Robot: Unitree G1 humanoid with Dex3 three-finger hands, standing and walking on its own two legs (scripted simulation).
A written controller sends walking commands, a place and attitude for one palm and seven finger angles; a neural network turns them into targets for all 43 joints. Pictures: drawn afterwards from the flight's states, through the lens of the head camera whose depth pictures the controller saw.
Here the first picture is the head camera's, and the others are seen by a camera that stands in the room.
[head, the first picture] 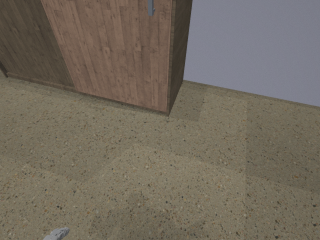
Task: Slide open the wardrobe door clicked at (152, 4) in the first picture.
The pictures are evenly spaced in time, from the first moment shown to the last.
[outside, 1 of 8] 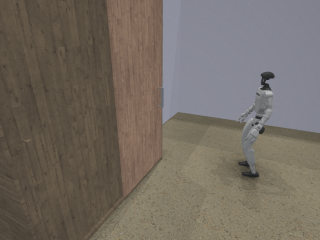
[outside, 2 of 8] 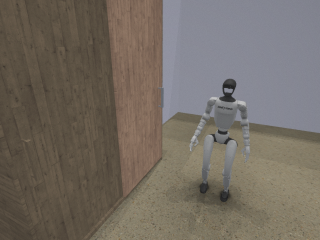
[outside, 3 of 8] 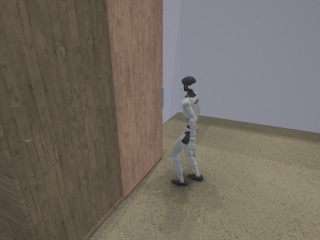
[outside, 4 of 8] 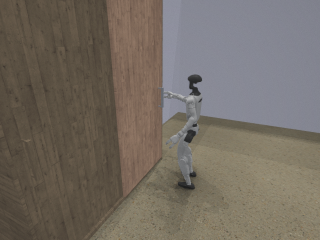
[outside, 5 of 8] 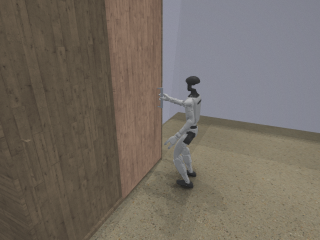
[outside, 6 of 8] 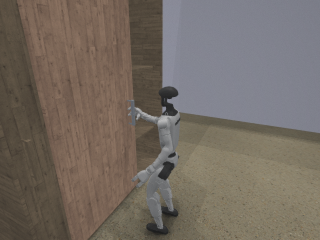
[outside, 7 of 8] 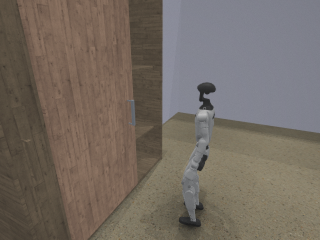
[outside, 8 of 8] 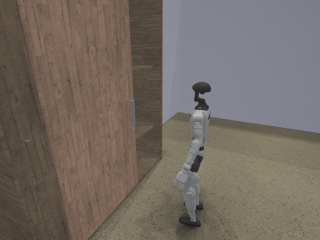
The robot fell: no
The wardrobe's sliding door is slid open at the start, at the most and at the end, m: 0.00 0.65 0.65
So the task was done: yes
